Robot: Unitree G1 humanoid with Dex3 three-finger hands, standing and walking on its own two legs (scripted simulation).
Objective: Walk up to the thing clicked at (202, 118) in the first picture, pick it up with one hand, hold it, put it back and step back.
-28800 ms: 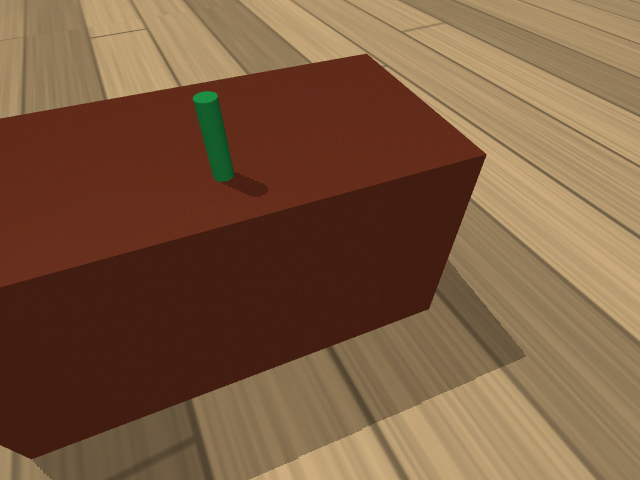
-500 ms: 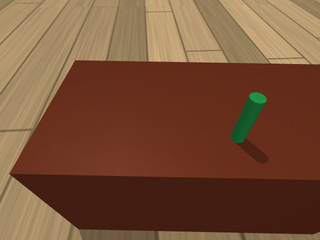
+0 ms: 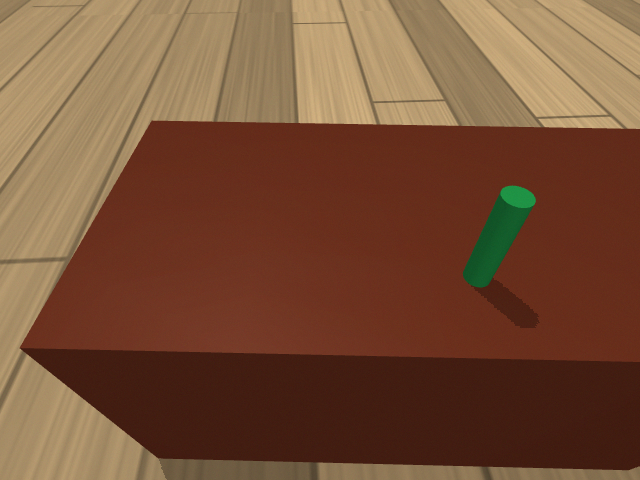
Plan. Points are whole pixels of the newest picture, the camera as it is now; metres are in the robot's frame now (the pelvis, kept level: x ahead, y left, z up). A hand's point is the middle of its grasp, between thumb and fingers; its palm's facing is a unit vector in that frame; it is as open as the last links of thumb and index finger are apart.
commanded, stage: stand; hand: right
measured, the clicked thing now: (494, 241) +0.47 -0.27 +0.01
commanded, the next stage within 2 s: step back in 0.10 s
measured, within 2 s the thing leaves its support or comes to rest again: neither
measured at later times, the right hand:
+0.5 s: hand out of the picture +0.06 -0.31 -0.18, palm faces -0.01 +0.93 -0.36, open 7.4 cm
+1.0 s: hand out of the picture -0.07 -0.27 -0.15, palm faces -0.06 +0.91 -0.41, open 7.4 cm
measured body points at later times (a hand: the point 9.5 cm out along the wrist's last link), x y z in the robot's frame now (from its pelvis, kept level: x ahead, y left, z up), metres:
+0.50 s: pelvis -0.07 -0.03 -0.02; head +0.00 -0.06 +0.42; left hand +0.01 +0.29 -0.13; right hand +0.06 -0.35 -0.15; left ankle -0.08 +0.11 -0.67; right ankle -0.05 -0.13 -0.75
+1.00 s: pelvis -0.19 -0.01 -0.02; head -0.12 +0.01 +0.43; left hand -0.11 +0.31 -0.15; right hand -0.07 -0.32 -0.13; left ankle -0.16 +0.10 -0.75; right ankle -0.23 -0.14 -0.67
